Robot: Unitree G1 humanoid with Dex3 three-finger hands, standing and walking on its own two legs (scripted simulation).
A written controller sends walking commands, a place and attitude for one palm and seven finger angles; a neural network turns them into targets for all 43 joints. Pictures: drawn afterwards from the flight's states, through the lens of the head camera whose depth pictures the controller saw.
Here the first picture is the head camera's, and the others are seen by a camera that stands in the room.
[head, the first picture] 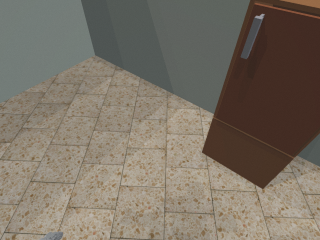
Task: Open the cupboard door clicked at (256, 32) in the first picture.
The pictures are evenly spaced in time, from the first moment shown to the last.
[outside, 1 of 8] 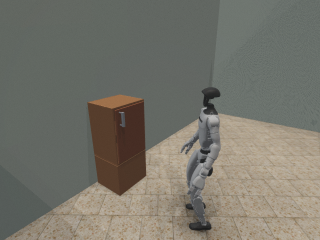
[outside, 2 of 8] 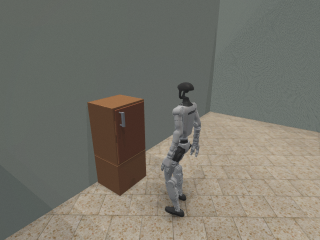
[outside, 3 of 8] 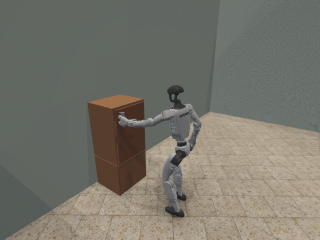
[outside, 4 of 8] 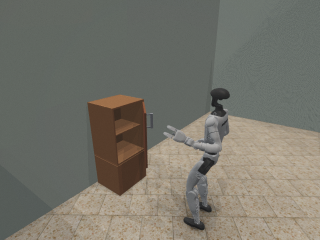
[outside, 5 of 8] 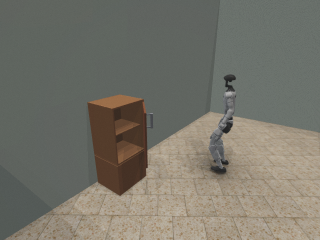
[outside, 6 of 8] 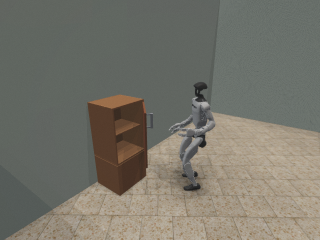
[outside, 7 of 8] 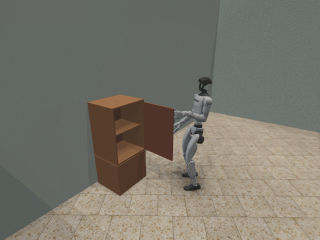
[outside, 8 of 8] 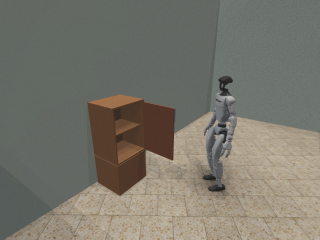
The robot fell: no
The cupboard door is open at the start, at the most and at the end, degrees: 0 90 88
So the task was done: yes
